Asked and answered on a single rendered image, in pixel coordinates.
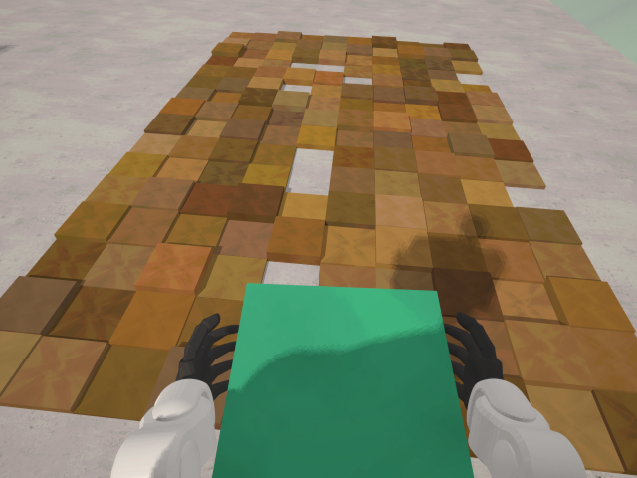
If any right robot hand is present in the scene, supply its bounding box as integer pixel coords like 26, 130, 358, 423
443, 312, 504, 409

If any right robot forearm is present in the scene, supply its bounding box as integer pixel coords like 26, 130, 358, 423
467, 378, 587, 478

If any carton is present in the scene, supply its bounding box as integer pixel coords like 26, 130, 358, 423
212, 283, 474, 478

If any left robot forearm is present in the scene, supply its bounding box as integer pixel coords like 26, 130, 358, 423
110, 379, 217, 478

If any left robot hand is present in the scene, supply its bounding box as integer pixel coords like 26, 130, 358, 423
176, 313, 239, 401

